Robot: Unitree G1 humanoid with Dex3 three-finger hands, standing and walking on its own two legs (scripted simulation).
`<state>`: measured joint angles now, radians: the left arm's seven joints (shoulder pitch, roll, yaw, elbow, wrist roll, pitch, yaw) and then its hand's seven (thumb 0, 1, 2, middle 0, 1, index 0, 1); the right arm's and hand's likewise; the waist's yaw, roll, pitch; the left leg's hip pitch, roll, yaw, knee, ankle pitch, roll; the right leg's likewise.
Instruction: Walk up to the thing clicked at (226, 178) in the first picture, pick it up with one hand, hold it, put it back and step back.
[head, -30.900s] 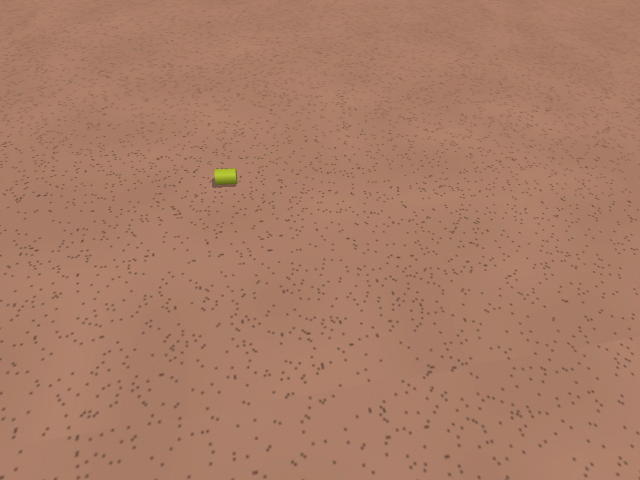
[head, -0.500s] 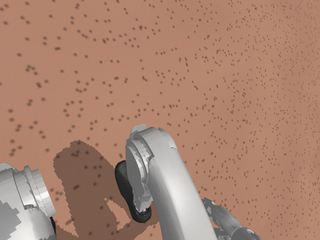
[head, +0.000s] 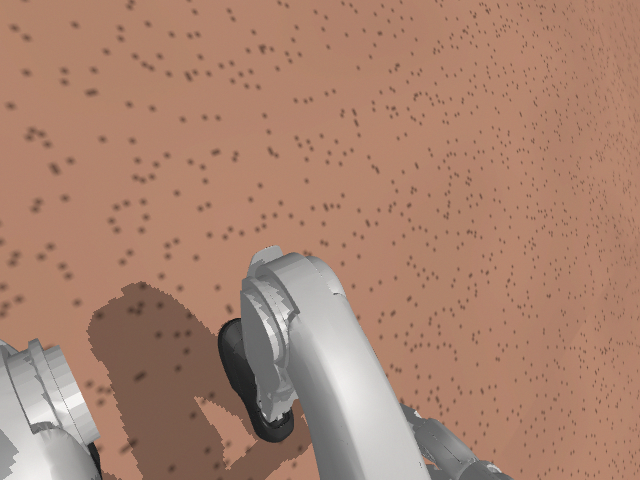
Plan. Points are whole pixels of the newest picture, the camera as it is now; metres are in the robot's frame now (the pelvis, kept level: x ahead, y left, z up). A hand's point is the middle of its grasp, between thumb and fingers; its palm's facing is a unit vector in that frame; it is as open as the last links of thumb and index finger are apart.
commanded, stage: rest palm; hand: left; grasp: from above
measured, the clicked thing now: out of the picture +0.47 +0.38 -0.27
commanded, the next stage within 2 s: close in 0.80 s
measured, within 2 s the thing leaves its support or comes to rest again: neither
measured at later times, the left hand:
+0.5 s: hand out of the picture +0.45 +0.36 -0.24, palm faces -0.43 -0.18 -0.89, open 13.5 cm
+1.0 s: hand out of the picture +0.45 +0.37 -0.24, palm faces -0.43 -0.18 -0.89, open 13.0 cm
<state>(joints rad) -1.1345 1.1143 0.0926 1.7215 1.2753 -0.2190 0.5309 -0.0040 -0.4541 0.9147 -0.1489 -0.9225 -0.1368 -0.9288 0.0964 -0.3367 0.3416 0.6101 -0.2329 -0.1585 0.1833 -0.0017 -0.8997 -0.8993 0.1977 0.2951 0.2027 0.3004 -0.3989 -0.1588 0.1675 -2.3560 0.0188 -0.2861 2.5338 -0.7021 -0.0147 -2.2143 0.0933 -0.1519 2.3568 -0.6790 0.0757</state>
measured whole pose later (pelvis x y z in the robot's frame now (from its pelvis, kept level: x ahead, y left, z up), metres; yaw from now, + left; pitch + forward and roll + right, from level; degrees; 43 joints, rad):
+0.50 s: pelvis +0.00 +0.00 +0.00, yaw +0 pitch +28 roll -15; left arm -1.13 1.14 0.09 1.70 1.27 -0.25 0.52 0.00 -0.39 0.87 -0.18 -0.90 -0.18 -0.91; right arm 0.08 -0.35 0.35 0.60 -0.24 -0.16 0.18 0.00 -0.90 -0.90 0.20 0.30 0.20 0.30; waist -0.39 -0.17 0.18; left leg -2.35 0.02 -0.30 2.53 -0.70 -0.02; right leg -2.21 0.09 -0.16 2.35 -0.68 0.08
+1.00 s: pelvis +0.00 +0.00 +0.00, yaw -1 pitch +27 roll -15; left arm -1.13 1.15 0.09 1.70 1.26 -0.24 0.52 0.00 -0.30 0.81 -0.23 -0.88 -0.23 -0.87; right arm 0.08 -0.35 0.36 0.59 -0.24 -0.17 0.18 0.00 -0.89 -0.90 0.20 0.29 0.20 0.30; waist -0.39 -0.18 0.19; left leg -2.35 0.02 -0.30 2.54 -0.71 -0.02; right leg -2.21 0.09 -0.16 2.35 -0.67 0.08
